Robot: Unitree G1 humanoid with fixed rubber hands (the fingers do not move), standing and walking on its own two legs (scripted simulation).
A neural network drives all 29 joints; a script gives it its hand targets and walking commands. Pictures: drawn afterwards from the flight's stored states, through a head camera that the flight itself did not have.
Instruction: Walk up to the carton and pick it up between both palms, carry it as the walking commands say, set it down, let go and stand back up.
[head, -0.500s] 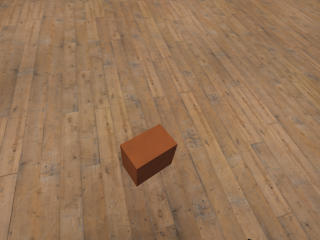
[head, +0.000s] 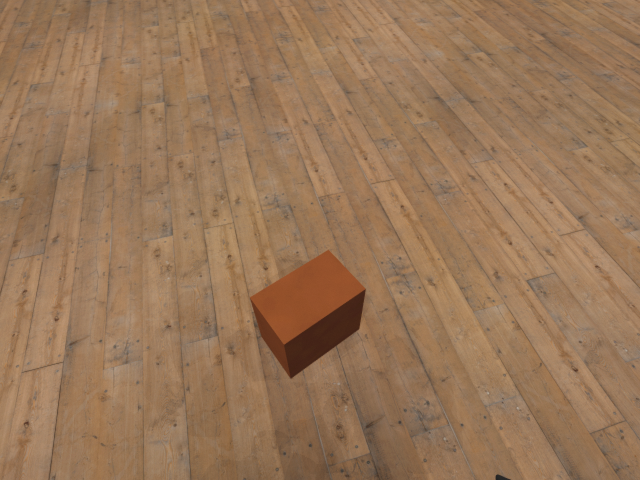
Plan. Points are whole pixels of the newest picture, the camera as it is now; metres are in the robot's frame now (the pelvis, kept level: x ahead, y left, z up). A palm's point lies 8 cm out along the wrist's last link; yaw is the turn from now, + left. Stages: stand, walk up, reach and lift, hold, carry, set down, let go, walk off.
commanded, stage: walk up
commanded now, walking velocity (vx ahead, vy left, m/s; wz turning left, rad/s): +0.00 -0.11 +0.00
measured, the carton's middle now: (309, 314) +0.65 +0.07 -0.63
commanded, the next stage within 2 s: none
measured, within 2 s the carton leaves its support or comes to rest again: neither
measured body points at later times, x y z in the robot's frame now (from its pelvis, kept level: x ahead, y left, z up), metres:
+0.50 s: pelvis -0.03 -0.01 +0.00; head -0.01 -0.02 +0.45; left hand +0.02 +0.25 -0.13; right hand +0.07 -0.24 -0.14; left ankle -0.09 +0.12 -0.66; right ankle -0.03 -0.11 -0.73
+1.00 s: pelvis -0.03 +0.04 +0.02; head +0.00 +0.11 +0.46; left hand +0.02 +0.28 -0.15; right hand +0.04 -0.22 -0.07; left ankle -0.04 +0.11 -0.73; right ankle -0.10 -0.14 -0.63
